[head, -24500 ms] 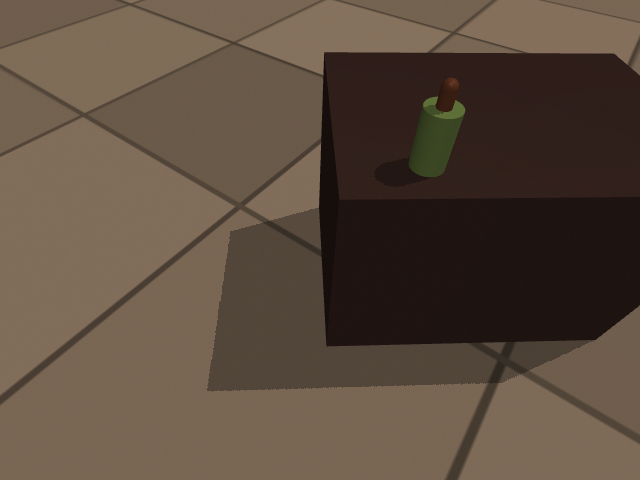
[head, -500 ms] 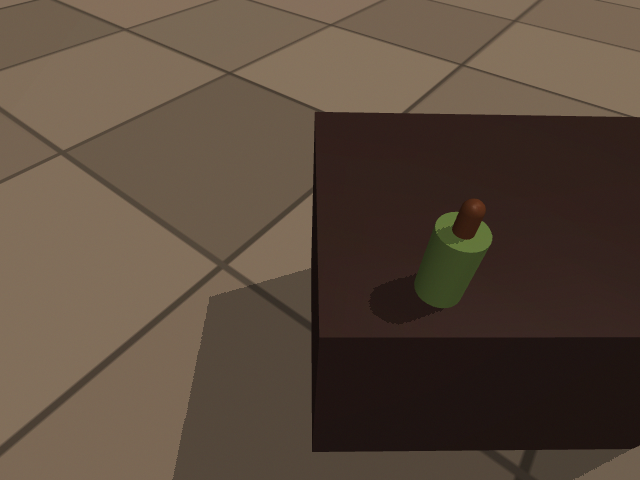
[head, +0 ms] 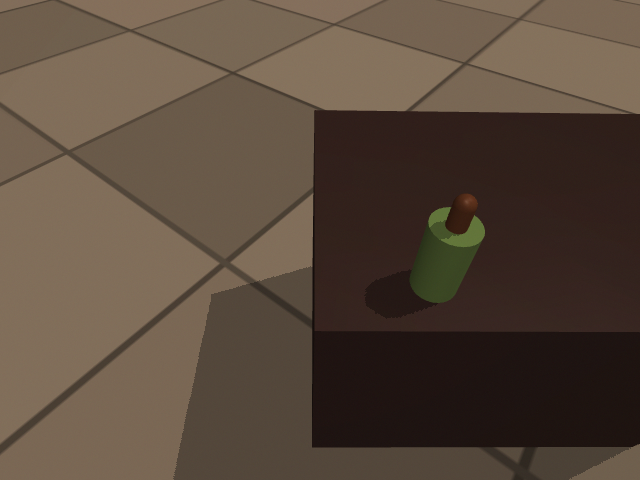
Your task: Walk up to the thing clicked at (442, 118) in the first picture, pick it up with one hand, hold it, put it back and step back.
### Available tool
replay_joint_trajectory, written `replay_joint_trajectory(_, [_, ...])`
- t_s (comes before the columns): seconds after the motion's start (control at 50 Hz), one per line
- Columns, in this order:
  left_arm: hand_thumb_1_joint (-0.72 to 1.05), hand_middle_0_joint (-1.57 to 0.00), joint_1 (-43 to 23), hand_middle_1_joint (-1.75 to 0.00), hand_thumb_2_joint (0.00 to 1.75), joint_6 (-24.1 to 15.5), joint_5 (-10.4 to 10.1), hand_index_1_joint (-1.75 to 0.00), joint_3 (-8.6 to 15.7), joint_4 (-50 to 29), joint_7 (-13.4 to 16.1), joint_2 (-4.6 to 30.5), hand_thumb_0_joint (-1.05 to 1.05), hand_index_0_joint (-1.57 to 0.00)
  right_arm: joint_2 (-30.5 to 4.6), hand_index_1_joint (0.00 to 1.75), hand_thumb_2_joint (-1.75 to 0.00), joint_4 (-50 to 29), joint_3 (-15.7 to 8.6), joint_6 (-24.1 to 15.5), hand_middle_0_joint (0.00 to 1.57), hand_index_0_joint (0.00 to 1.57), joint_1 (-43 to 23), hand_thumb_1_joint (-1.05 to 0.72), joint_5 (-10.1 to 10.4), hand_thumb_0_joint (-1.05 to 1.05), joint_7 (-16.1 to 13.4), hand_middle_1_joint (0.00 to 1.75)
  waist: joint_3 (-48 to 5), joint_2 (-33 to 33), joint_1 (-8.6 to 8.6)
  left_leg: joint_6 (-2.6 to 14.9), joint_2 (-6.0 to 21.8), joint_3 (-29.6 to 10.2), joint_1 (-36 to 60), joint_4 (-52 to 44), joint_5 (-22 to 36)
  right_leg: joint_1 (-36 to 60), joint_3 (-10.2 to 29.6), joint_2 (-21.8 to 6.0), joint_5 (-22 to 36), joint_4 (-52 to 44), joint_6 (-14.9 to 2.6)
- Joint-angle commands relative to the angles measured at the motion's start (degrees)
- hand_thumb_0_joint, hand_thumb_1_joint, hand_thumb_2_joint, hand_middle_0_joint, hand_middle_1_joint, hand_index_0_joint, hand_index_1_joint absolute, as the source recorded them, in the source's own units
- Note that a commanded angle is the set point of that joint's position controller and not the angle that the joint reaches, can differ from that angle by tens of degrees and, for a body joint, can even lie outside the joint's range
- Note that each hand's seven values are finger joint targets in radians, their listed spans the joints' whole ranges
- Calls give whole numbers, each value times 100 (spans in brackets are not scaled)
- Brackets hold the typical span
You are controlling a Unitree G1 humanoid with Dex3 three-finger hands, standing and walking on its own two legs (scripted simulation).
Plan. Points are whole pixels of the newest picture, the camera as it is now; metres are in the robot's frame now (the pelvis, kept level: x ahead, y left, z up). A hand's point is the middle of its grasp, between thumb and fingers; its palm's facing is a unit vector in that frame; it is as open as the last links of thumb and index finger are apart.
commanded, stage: home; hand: right
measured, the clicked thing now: (448, 245) +0.44 -0.20 +0.02
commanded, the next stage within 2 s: stand in 0.86 s
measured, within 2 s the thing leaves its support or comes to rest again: neither
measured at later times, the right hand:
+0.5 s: hand out of the picture +0.07 -0.24 -0.16, palm faces -0.06 +0.93 -0.35, open 17.2 cm
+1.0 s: hand out of the picture +0.06 -0.24 -0.16, palm faces -0.05 +0.94 -0.35, open 17.2 cm
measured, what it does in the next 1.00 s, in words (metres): stands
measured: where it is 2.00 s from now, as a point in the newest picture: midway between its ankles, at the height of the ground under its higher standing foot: outside the picture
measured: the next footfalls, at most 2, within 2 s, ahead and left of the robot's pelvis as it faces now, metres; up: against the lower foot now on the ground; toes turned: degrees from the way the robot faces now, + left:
none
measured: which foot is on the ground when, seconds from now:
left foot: down 0.00-1.00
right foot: down 0.00-1.00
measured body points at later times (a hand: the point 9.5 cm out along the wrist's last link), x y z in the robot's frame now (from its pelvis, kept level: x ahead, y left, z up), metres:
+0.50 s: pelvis +0.01 +0.01 +0.00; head +0.01 +0.01 +0.45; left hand +0.08 +0.31 -0.13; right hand +0.07 -0.29 -0.13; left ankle -0.01 +0.15 -0.75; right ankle +0.04 -0.11 -0.75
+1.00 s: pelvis +0.01 +0.01 +0.00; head +0.01 +0.01 +0.45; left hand +0.07 +0.31 -0.13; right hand +0.07 -0.29 -0.13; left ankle -0.01 +0.15 -0.75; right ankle +0.04 -0.11 -0.75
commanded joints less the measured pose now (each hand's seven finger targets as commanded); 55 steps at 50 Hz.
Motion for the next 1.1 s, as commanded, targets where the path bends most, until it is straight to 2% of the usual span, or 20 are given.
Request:
replay_joint_trajectory(0.0, [90, -20, -300, -30, 90, -119, -11, -30, 212, -322, 93, 1256, 0, -20, -1226, 5, -6, -319, -274, -98, 5, 5, -133, 53, 7, 0, -63, 5, -125, -33, -5, 349, 433, -336, -517, -422, 138, 348, 772, -618, -258, -478, -95])
replay_joint_trajectory(0.04, [90, -20, -304, -30, 90, -115, -11, -30, 217, -311, 92, 1282, 0, -20, -1215, 5, -6, -308, -273, -94, 5, 5, -165, 53, 15, 0, -59, 5, -39, -47, 0, 340, 393, -320, -540, -424, -51, 252, 793, -604, -501, -536, -82])
replay_joint_trajectory(0.06, [90, -20, -323, -30, 90, -120, -5, -30, 214, -325, 91, 1277, 0, -20, -1206, 5, -6, -320, -281, -97, 5, 5, -148, 53, 12, 0, -64, 5, -108, -108, -24, 353, 442, -326, -527, -406, 119, 348, 791, -638, -238, -473, -114])
replay_joint_trajectory(0.12, [90, -20, -318, -30, 90, -118, -26, -30, 209, -300, 91, 1246, 0, -20, -1217, 6, -7, -308, -270, -105, 5, 5, -169, 51, 24, 0, -63, 6, -87, 15, -5, 347, 443, -348, -597, -462, 127, 428, 752, -609, -145, -412, -96])
replay_joint_trajectory(0.24, [90, -20, -275, -30, 90, -121, -36, -30, 205, -269, 83, 1233, 0, -20, -1259, 6, -7, -292, -265, -127, 5, 5, -186, 52, 33, 0, -79, 6, -227, 63, 4, 347, 494, -339, -414, -466, 583, 550, 711, -640, 480, -279, -107])
replay_joint_trajectory(0.26, [90, -20, -290, -30, 90, -112, -37, -30, 201, -271, 86, 1229, 0, -20, -1247, 6, -8, -302, -262, -129, 6, 6, -195, 51, 31, 0, -81, 6, -220, 84, -4, 331, 475, -340, -466, -494, 532, 544, 689, -624, 393, -287, -87])
replay_joint_trajectory(0.34, [90, -20, -348, -30, 90, -117, -33, -30, 188, -267, 95, 1229, 0, -20, -1227, 5, -6, -285, -252, -134, 5, 5, -189, 53, 41, 0, -96, 5, -332, -17, -29, 315, 523, -334, -305, -431, 1014, 660, 685, -686, 916, -201, -86])
replay_joint_trajectory(0.42, [90, -20, -352, -30, 90, -87, -38, -30, 185, -253, 96, 1213, 0, -20, -1241, 6, -8, -258, -261, -115, 6, 6, -232, 50, 33, 0, -103, 6, -175, 47, -3, 325, 502, -333, -406, -539, 589, 516, 664, -647, 406, -300, -75])
replay_joint_trajectory(0.5, [90, -20, -376, -30, 90, -97, -33, -30, 190, -271, 103, 1229, 0, -20, -1228, 6, -7, -256, -277, -117, 5, 5, -224, 51, 31, 0, -99, 6, -183, -44, -20, 315, 509, -331, -365, -535, 614, 509, 680, -663, 460, -301, -82])
replay_joint_trajectory(0.52, [90, -20, -363, -30, 90, -104, -36, -30, 179, -263, 101, 1195, 0, -20, -1212, 6, -7, -244, -272, -111, 5, 5, -258, 52, 31, 0, -86, 6, -105, -22, -3, 312, 467, -322, -395, -536, 457, 448, 675, -634, 256, -364, -57])
replay_joint_trajectory(0.58, [90, -20, -376, -30, 90, -112, -33, -30, 190, -286, 100, 1228, 0, -20, -1229, 6, -7, -265, -297, -121, 5, 5, -281, 51, 33, 0, -83, 6, -254, -59, -22, 317, 514, -335, -307, -530, 659, 527, 670, -666, 460, -305, -90])
replay_joint_trajectory(0.7, [90, -20, -386, -30, 90, -119, -40, -30, 201, -299, 103, 1229, 0, -20, -1200, 6, -8, -226, -298, -116, 6, 6, -249, 51, 29, 0, -72, 6, -128, -7, -28, 325, 489, -306, -405, -572, 452, 513, 716, -679, 374, -351, -83])
replay_joint_trajectory(0.76, [90, -20, -332, -30, 90, -119, -31, -30, 186, -313, 106, 1198, 0, -20, -1230, 6, -7, -260, -311, -120, 5, 5, -351, 52, 37, 0, -70, 6, -238, 30, -10, 329, 500, -314, -327, -541, 551, 518, 694, -678, 469, -346, -87])
replay_joint_trajectory(0.84, [90, -20, -355, -30, 90, -126, -33, -30, 188, -311, 109, 1235, 0, -20, -1187, 5, -6, -242, -309, -110, 5, 5, -290, 53, 35, 0, -71, 5, -257, -88, -38, 325, 506, -320, -266, -529, 559, 463, 697, -684, 361, -342, -86])
replay_joint_trajectory(0.86, [90, -20, -330, -30, 90, -118, -45, -30, 178, -302, 107, 1203, 0, -20, -1181, 6, -7, -217, -300, -101, 5, 5, -313, 53, 32, 0, -68, 6, -141, -42, -19, 319, 464, -292, -268, -543, 369, 313, 712, -659, 164, -418, -77])
replay_joint_trajectory(0.94, [90, -20, -314, -30, 90, -127, -45, -30, 187, -313, 107, 1231, 0, -20, -1187, 6, -7, -211, -301, -105, 5, 5, -286, 51, 34, 0, -58, 6, -241, -32, -20, 325, 495, -302, -315, -537, 534, 520, 717, -689, 436, -355, -94])
replay_joint_trajectory(0.96, [90, -20, -284, -30, 90, -121, -52, -30, 188, -299, 104, 1215, 0, -20, -1197, 14, -15, -195, -306, -105, 13, 13, -280, 43, 28, 0, -62, 14, -163, 39, -14, 322, 452, -274, -352, -558, 350, 423, 730, -674, 251, -407, -70])
replay_joint_trajectory(0.98, [90, -20, -310, -30, 90, -127, -35, -30, 195, -321, 108, 1259, 0, -20, -1195, 22, -23, -218, -321, -106, 20, 20, -302, 35, 31, 0, -65, 22, -231, -73, -39, 328, 492, -296, -276, -537, 422, 444, 728, -687, 325, -362, -107])
replay_joint_trajectory(1.0, [90, -20, -346, -30, 90, -124, -41, -30, 189, -325, 109, 1214, 0, -20, -1193, 30, -31, -212, -309, -106, 20, 20, -290, 27, 28, 0, -65, 30, -215, 5, -32, 333, 501, -296, -365, -542, 496, 511, 730, -700, 448, -346, -104])
replay_joint_trajectory(1.08, [90, -20, -282, -30, 90, -129, -47, -30, 192, -316, 109, 1216, 0, -20, -1196, 30, -63, -195, -306, -114, 20, 20, -306, -5, 50, 0, -66, 30, -241, 15, -14, 325, 489, -280, -276, -534, 629, 543, 717, -704, 716, -337, -94])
